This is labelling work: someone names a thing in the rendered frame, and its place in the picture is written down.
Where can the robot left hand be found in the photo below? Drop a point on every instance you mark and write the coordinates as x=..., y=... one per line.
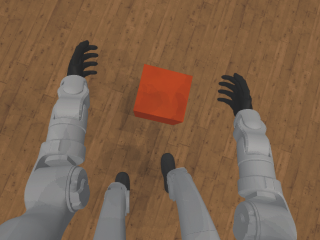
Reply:
x=77, y=65

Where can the carton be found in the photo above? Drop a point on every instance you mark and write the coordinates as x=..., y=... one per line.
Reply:
x=162, y=95

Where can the robot right foot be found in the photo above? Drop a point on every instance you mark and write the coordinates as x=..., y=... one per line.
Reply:
x=167, y=164

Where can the robot right upper arm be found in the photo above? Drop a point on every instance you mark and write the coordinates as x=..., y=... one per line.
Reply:
x=262, y=221

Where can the robot right shin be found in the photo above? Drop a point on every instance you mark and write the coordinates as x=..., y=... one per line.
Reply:
x=177, y=170

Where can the robot left forearm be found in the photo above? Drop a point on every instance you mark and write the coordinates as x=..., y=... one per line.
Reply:
x=64, y=145

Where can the robot right hand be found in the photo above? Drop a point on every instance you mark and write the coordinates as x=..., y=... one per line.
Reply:
x=240, y=96

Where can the robot right forearm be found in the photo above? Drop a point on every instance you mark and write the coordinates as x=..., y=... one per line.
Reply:
x=257, y=179

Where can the robot left upper arm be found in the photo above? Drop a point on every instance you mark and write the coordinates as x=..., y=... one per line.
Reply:
x=53, y=196

